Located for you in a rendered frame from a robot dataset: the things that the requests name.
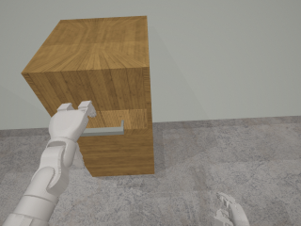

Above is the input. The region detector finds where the right robot hand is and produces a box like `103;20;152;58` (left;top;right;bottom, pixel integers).
214;191;250;226

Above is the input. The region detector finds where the handle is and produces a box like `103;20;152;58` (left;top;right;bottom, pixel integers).
80;120;124;137

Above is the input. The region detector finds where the drawer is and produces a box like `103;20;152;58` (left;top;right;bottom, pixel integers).
86;108;148;129

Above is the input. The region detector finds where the cabinet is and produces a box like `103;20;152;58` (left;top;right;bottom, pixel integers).
21;15;155;177

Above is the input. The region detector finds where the robot left forearm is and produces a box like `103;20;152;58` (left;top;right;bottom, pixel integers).
2;137;77;226

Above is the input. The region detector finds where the left robot hand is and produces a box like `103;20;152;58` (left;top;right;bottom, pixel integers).
48;100;97;169

